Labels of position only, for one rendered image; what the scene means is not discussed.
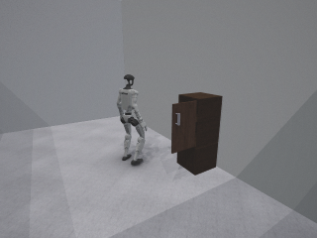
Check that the robot left upper arm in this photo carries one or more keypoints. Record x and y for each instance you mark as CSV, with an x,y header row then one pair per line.
x,y
119,98

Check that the robot right upper arm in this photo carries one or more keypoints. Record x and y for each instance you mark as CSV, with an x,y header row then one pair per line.
x,y
135,94

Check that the robot left forearm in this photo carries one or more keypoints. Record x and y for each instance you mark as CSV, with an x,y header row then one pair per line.
x,y
121,111

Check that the cupboard door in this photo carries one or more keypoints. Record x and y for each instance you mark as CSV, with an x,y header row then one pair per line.
x,y
183,135

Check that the handle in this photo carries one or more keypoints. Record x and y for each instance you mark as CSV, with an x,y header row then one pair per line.
x,y
178,119

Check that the right robot hand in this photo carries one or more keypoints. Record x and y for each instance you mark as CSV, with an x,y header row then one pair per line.
x,y
142,125

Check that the robot right forearm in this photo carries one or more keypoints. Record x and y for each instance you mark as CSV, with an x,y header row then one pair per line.
x,y
138,115

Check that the robot head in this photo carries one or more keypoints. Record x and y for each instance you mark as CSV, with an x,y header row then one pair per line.
x,y
129,77

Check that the robot right shin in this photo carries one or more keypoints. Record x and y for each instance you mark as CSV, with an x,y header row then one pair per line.
x,y
139,148

